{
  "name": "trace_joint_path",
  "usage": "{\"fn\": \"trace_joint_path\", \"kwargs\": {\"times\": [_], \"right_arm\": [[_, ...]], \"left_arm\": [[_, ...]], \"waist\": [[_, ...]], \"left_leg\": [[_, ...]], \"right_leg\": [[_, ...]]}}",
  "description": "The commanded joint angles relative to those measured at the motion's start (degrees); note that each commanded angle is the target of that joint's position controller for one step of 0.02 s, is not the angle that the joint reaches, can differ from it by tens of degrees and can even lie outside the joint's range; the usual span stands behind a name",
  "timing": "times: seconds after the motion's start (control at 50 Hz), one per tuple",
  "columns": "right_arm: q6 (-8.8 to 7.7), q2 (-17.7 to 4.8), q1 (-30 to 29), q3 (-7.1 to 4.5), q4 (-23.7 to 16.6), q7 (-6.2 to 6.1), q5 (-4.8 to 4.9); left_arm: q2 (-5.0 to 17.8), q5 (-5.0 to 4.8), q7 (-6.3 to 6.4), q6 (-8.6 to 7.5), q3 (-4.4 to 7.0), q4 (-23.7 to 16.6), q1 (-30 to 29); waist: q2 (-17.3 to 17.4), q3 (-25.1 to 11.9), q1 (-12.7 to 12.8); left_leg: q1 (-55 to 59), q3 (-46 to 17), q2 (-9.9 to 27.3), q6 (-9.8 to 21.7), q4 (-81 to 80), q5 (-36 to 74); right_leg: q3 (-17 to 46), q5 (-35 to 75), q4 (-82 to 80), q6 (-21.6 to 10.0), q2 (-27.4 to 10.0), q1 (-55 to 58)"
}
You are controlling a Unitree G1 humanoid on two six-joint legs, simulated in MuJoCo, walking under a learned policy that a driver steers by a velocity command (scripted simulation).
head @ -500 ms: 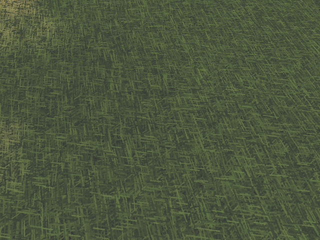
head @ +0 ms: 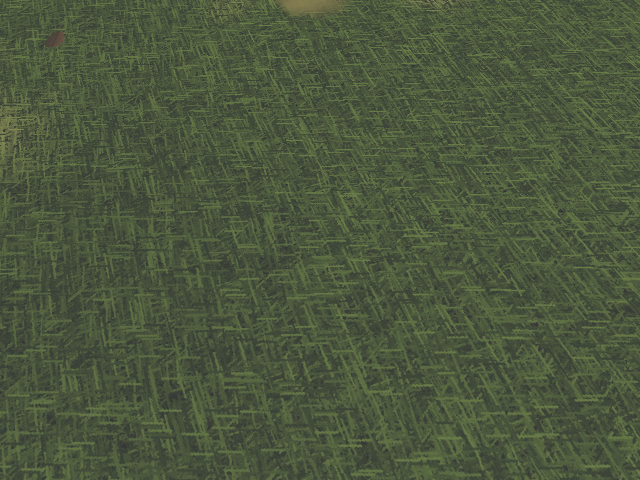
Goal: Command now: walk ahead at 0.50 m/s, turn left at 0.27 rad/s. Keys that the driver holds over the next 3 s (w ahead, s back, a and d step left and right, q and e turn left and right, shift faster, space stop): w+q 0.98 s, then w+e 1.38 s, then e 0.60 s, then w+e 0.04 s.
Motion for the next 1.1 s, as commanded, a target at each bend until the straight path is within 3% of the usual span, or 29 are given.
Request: {"fn": "trace_joint_path", "kwargs": {"times": [0.02, 0.08, 0.14, 0.2, 0.28, 0.34, 0.36, 0.38, 0.4, 0.42, 0.44, 0.46, 0.48, 0.5, 0.54, 0.58, 0.7, 0.74, 0.8, 0.84, 0.86, 0.88, 0.9, 0.92, 0.94, 0.96, 0.98, 1.02, 1.1], "right_arm": [[0.79, -3.62, 1.82, -1.37, -3.14, -0.28, -0.14], [1.82, -2.49, -1.04, -1.36, -4.32, -0.56, -0.26], [1.39, -1.49, -5.39, -0.95, -5.78, 0.17, -0.61], [1.12, -0.34, -11.56, -0.20, -8.05, 1.39, -0.86], [1.15, -0.84, -16.96, -0.11, -11.55, 2.80, -0.82], [1.56, -2.95, -14.62, -1.23, -12.80, 3.36, -0.77], [1.80, -4.66, -9.73, -2.27, -12.02, 3.23, -0.64], [1.96, -7.33, -1.32, -3.94, -10.07, 2.64, -0.48], [2.64, -11.97, 7.43, -5.94, -8.11, 1.42, -0.34], [2.18, -17.76, 5.19, -6.65, -8.76, 1.06, -0.07], [1.19, -12.95, 6.35, -5.17, -10.57, 1.41, -0.57], [0.36, -9.97, 4.36, -4.33, -10.19, 1.55, -1.09], [-0.06, -8.64, 1.03, -3.93, -10.41, 1.50, -0.87], [-0.10, -6.78, -2.58, -3.39, -11.03, 1.36, -0.85], [-0.21, -5.50, -5.21, -2.85, -12.48, 0.84, -1.83], [-0.38, -6.55, -4.64, -3.10, -12.05, 0.21, -1.46], [0.63, -8.63, -0.03, -3.69, -10.08, -1.45, -0.79], [0.95, -8.81, 1.95, -3.78, -9.20, -1.55, -0.52], [1.43, -8.08, 2.53, -3.71, -8.76, -1.86, -0.42], [1.75, -7.64, 1.06, -3.71, -9.13, -1.86, -0.62], [1.70, -5.79, 0.61, -3.06, -9.59, -1.69, -0.85], [1.57, -2.38, 1.18, -1.73, -10.65, -1.44, -1.77], [1.08, 0.97, 9.42, -0.64, -12.34, -1.37, -0.06], [1.08, -5.21, 9.11, -1.57, -10.76, -1.60, 0.66], [1.39, -8.49, 2.80, -2.55, -11.29, -1.59, 0.25], [1.65, -8.24, -0.38, -2.65, -11.93, -1.70, -0.47], [1.61, -7.50, -2.46, -2.79, -12.66, -1.51, -1.07], [1.57, -4.06, -1.98, -2.15, -12.79, -0.98, -0.73], [0.89, -0.97, -6.09, -0.70, -14.24, -0.51, -2.02]], "left_arm": [[5.66, 0.38, 0.00, -2.16, 2.22, -0.89, 2.19], [6.42, 0.87, 0.56, -3.14, 2.78, 1.10, 2.05], [7.46, 0.74, 1.30, -2.96, 3.10, 2.49, 2.86], [9.42, 0.23, 1.84, -2.40, 3.69, 3.88, 5.10], [10.94, -1.01, 2.08, -0.70, 4.40, 5.97, 8.19], [13.13, -1.47, 2.61, 0.71, 5.00, 5.90, 7.16], [13.72, -1.61, 2.83, 1.24, 5.12, 5.66, 6.56], [13.52, -1.92, 3.01, 1.57, 4.91, 5.33, 5.60], [11.53, -0.96, 3.21, 1.12, 4.00, 4.48, 6.59], [2.75, 0.92, 2.21, -0.45, 1.31, 1.44, 12.47], [7.24, -1.04, 1.42, -2.72, 1.70, 0.87, 6.26], [9.97, -3.10, 0.98, -3.88, 2.43, -1.04, 0.64], [9.27, -2.50, 1.30, -4.53, 2.15, -1.21, -0.07], [9.41, -0.83, 1.71, -4.57, 2.43, -0.56, 0.06], [9.56, 0.15, 1.64, -3.36, 2.88, -0.27, 2.05], [7.81, 0.63, 1.65, -2.25, 2.48, -0.35, 2.06], [4.62, 0.06, 1.01, -2.22, 0.94, -3.62, -10.43], [5.54, -0.57, 0.51, -2.65, 1.17, -4.49, -12.92], [7.82, -0.80, -0.08, -3.40, 2.08, -4.67, -12.58], [9.06, -0.87, 0.05, -3.95, 2.94, -3.49, -7.59], [10.56, -0.39, 0.43, -4.24, 3.83, -2.23, -1.90], [13.46, 0.53, 0.97, -4.30, 4.62, -1.61, 6.40], [17.70, 1.08, 0.72, -3.49, 5.62, 0.37, 10.72], [12.33, -0.31, 0.37, -3.23, 4.58, -0.21, 9.65], [8.81, -0.47, 0.66, -2.87, 3.61, -0.82, 7.26], [7.86, 0.03, 0.78, -2.47, 3.11, -0.96, 4.56], [6.71, 0.20, 0.88, -2.25, 2.72, -0.43, 3.13], [5.74, 0.59, 0.64, -2.68, 2.22, 1.15, 3.80], [8.31, -1.03, 0.35, -2.80, 2.75, 3.35, 4.66]], "waist": [[-7.76, -4.78, 0.90], [-5.70, -1.53, 0.43], [-4.99, 0.05, 1.62], [-3.50, 2.11, 4.12], [-3.14, 3.57, 5.50], [-5.60, -0.57, 2.51], [-6.24, -3.86, -0.48], [-5.33, -8.37, -5.38], [0.02, -13.40, -8.95], [14.58, -17.84, -1.15], [6.99, -23.89, -5.56], [4.18, -15.54, -6.11], [-0.30, -10.47, -3.44], [-1.71, -7.31, -1.13], [0.12, -6.29, 1.67], [-0.21, -5.23, 2.21], [2.60, -2.78, -2.44], [3.15, -2.63, -3.37], [4.45, -2.88, -2.32], [6.04, -3.90, 0.74], [5.29, -7.57, 3.64], [-0.57, -15.92, 6.86], [-19.85, -22.21, 3.06], [-15.16, -18.60, 4.23], [-9.70, -11.33, 5.85], [-5.97, -7.38, 5.08], [-5.52, -4.26, 4.34], [-7.46, -3.18, 2.73], [-6.27, -1.82, 1.89]], "left_leg": [[-9.54, -2.84, 4.11, -0.73, 1.49, 6.77], [-13.10, -4.27, 4.01, -1.78, -3.19, 12.53], [-14.04, -3.31, 3.35, -1.60, -14.08, 21.45], [-13.85, 0.16, 2.71, -0.63, -22.51, 25.26], [-16.88, 2.89, 1.81, 1.95, -28.12, 20.39], [-9.60, 7.58, -2.77, 5.07, -28.73, 12.36], [-3.03, 9.04, -5.23, 6.49, -28.66, 10.10], [9.34, 9.27, -7.78, 8.56, -32.08, 12.46], [26.58, -0.62, -3.19, 11.60, -33.97, 13.52], [44.50, -33.87, 11.51, 22.80, -39.38, 3.57], [47.20, -45.71, 14.84, 24.15, -47.88, -2.65], [41.74, -37.59, 13.59, 21.07, -49.49, 1.46], [33.62, -30.66, 11.11, 19.10, -49.15, 7.57], [26.29, -25.05, 8.81, 17.75, -49.37, 14.70], [18.82, -20.56, 6.46, 17.51, -51.40, 23.22], [14.36, -16.75, 5.29, 17.61, -52.35, 28.67], [8.84, -11.68, 0.07, 12.51, -51.27, 21.32], [10.45, -14.50, 1.33, 12.00, -49.79, 18.33], [15.83, -19.98, 3.60, 10.93, -44.89, 16.35], [16.42, -21.73, 3.45, 9.63, -40.59, 19.08], [14.77, -19.91, 0.57, 7.90, -33.90, 21.66], [8.36, -15.44, -3.03, 5.80, -18.40, 14.08], [-12.27, -8.22, -10.94, 1.95, -0.17, -12.54], [-19.67, -9.30, -6.03, 1.13, 7.62, -11.63], [-21.29, -8.17, -4.08, 0.72, 9.42, -6.14], [-19.61, -6.30, -2.17, 0.31, 8.53, -2.04], [-18.67, -6.16, -0.66, 0.10, 6.07, 0.64], [-13.98, -5.56, 0.44, 0.40, 1.95, 2.71], [-14.29, -1.79, 1.53, -0.62, -11.21, 5.22]], "right_leg": [[12.69, 7.88, -17.77, -9.09, -14.78, 10.59], [6.10, 12.97, -20.23, -8.87, -14.43, 9.56], [0.53, 13.94, -21.01, -7.67, -13.24, 11.37], [-2.70, 14.36, -21.62, -7.25, -14.44, 13.94], [-4.98, 19.35, -18.05, -6.23, -16.86, 22.56], [-7.30, 43.50, -8.22, -4.31, -16.93, 25.84], [-8.06, 51.04, -0.52, -3.52, -16.26, 25.27], [-9.44, 50.61, 11.11, -1.78, -14.23, 20.70], [-9.29, 33.69, 28.06, 0.96, -11.60, 7.27], [-3.49, -21.38, 48.01, 4.79, 0.91, -18.86], [9.75, -24.01, 53.31, 3.74, 1.59, -24.95], [10.23, -18.37, 51.64, 2.32, -1.12, -29.00], [9.93, -13.37, 46.66, 1.66, -3.66, -27.29], [9.69, -10.71, 41.63, 2.08, -5.34, -23.81], [9.93, -7.71, 37.31, 3.33, -6.54, -17.64], [8.36, -5.75, 32.43, 5.31, -6.19, -16.41], [6.56, 14.58, 7.70, 7.47, -1.28, -11.07], [7.48, 15.78, 4.22, 7.02, -0.38, -9.77], [9.54, 11.12, 0.59, 5.08, -0.27, -8.76], [8.54, 7.53, -1.42, 2.85, -0.11, -2.61], [8.71, 7.76, -2.76, 0.91, -1.41, 6.61], [17.57, 3.74, -1.67, -2.65, -10.70, 21.24], [44.60, -9.27, -7.17, -12.16, -23.31, 38.52], [50.13, -22.58, -10.23, -11.73, -24.31, 36.56], [40.74, -21.08, -11.03, -9.14, -21.68, 29.92], [33.00, -13.22, -11.66, -7.65, -19.22, 23.30], [27.51, -6.49, -12.79, -7.30, -17.03, 18.34], [21.77, -0.47, -15.45, -7.50, -13.66, 12.77], [17.77, 8.63, -18.58, -11.12, -13.29, 11.13]]}}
